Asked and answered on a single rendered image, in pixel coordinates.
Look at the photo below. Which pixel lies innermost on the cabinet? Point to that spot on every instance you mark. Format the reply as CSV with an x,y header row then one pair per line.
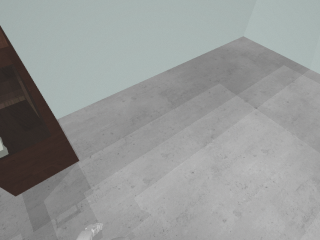
x,y
36,163

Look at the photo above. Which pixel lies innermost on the left robot hand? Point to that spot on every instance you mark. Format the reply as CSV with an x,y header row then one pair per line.
x,y
90,231

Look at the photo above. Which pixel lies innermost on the drawer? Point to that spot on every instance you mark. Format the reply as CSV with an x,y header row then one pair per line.
x,y
21,123

